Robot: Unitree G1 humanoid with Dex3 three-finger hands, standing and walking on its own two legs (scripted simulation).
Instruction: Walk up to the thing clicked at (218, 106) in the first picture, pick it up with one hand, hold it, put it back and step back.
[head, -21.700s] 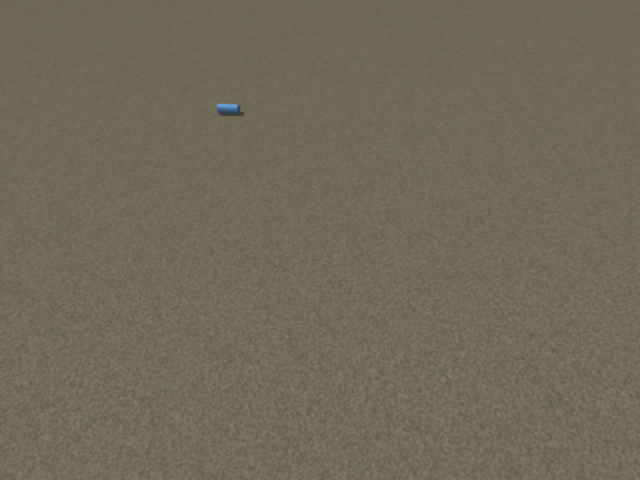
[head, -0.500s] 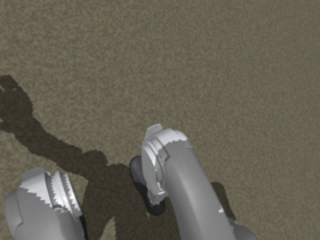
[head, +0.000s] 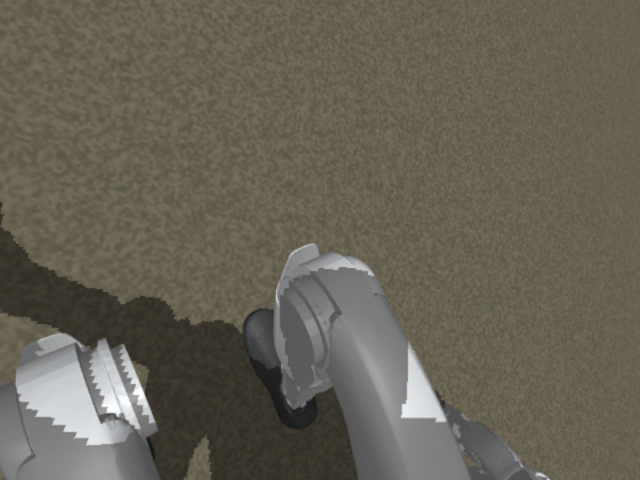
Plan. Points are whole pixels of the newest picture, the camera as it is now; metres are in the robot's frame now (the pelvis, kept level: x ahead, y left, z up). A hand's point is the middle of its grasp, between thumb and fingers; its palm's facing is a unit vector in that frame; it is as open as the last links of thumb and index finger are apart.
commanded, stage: rest palm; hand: left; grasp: from above
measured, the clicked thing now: out of the picture +0.49 +0.33 -0.29
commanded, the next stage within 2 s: close in 0.82 s
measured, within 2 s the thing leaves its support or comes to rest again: neither
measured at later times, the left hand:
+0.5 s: hand out of the picture +0.47 +0.32 -0.25, palm faces -0.45 -0.12 -0.88, open 12.1 cm
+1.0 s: hand out of the picture +0.47 +0.32 -0.26, palm faces -0.45 -0.13 -0.88, open 11.3 cm
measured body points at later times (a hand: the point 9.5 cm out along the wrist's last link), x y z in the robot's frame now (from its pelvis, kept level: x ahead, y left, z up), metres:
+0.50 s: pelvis +0.00 +0.00 +0.00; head +0.29 +0.14 +0.31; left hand +0.49 +0.32 -0.20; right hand +0.04 -0.25 -0.04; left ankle +0.06 +0.12 -0.28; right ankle +0.13 -0.12 -0.28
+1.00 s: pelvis +0.00 +0.00 +0.00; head +0.29 +0.14 +0.31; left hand +0.49 +0.32 -0.21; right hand +0.04 -0.25 -0.03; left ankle +0.06 +0.12 -0.28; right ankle +0.13 -0.12 -0.28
